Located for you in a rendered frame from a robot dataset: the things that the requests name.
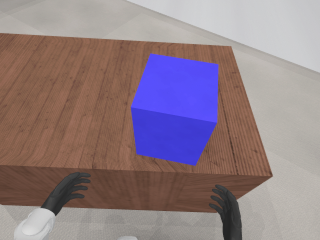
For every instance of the carton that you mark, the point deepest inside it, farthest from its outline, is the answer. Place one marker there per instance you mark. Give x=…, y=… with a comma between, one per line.
x=175, y=108

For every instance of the left robot hand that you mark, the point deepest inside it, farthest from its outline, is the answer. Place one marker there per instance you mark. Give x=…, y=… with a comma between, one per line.
x=63, y=191

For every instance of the pedestal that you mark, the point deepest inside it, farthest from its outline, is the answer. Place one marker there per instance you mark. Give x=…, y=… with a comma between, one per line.
x=65, y=107

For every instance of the right robot hand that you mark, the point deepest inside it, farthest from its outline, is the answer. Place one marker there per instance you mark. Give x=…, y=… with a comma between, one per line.
x=229, y=213

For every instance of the left robot forearm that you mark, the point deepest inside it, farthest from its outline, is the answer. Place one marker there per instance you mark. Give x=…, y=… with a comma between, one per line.
x=37, y=226

